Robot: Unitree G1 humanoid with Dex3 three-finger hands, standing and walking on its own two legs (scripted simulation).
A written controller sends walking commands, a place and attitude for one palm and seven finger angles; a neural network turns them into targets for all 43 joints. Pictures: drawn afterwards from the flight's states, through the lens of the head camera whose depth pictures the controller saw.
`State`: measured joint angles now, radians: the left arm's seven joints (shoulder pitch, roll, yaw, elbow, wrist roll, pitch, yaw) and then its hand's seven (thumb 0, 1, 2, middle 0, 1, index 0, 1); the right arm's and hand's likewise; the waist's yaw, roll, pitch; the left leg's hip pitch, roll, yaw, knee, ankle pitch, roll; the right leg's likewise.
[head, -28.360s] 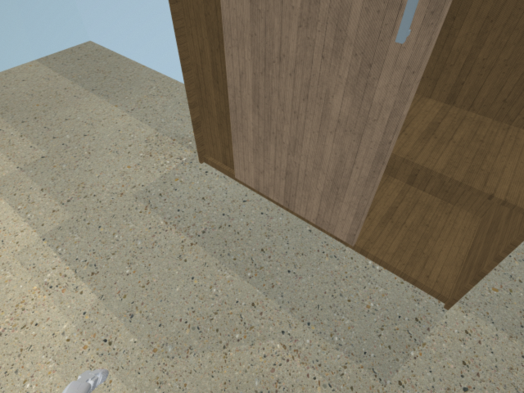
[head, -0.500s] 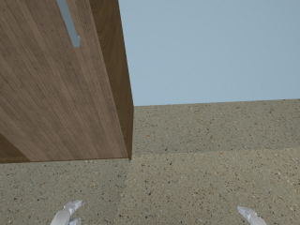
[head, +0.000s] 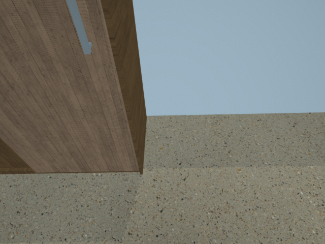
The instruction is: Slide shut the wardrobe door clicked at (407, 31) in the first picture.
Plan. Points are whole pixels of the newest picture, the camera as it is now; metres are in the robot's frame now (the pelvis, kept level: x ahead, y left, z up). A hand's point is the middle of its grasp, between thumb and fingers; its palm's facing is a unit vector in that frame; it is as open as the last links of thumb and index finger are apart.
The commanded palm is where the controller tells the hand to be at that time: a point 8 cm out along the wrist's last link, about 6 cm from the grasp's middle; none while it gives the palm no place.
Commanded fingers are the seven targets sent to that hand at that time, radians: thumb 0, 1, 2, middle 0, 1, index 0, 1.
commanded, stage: let the arm hang, fingers relaxed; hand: left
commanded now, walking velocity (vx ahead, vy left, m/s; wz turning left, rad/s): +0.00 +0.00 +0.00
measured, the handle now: (78, 15) +0.67 +0.29 +0.27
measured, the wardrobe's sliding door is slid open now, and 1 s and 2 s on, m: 0.00 0.00 0.00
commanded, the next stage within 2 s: look to check the result in 0.38 s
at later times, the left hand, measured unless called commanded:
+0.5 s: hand out of the picture +0.10 +0.22 -0.16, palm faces -0.05 -0.95 -0.31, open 7.4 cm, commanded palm none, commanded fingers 0.00 0.90 0.90 -0.20 -0.30 -0.20 -0.30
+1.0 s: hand out of the picture +0.11 +0.21 -0.15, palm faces -0.04 -0.94 -0.34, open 7.4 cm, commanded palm none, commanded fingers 0.00 0.90 0.90 -0.20 -0.30 -0.20 -0.30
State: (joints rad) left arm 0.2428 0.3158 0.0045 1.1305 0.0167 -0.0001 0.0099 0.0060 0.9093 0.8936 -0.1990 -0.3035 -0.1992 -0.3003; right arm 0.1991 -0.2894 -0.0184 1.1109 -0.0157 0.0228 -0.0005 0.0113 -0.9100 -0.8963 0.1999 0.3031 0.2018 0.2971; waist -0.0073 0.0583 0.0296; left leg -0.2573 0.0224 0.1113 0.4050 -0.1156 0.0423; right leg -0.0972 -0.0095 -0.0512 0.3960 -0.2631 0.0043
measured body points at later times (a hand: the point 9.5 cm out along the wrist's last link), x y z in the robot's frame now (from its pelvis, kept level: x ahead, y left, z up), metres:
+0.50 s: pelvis +0.03 -0.01 +0.00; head +0.04 -0.02 +0.45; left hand +0.11 +0.27 -0.13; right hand +0.09 -0.31 -0.13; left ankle +0.07 +0.09 -0.74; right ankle -0.03 -0.12 -0.74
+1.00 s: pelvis +0.05 -0.03 +0.01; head +0.06 -0.04 +0.45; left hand +0.11 +0.26 -0.13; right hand +0.13 -0.32 -0.14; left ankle +0.07 +0.09 -0.74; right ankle -0.03 -0.12 -0.74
